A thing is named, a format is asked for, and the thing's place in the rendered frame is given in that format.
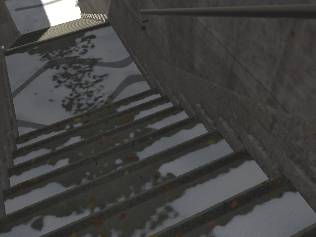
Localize stairs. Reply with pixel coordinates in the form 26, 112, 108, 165
0, 88, 316, 237
7, 18, 105, 51

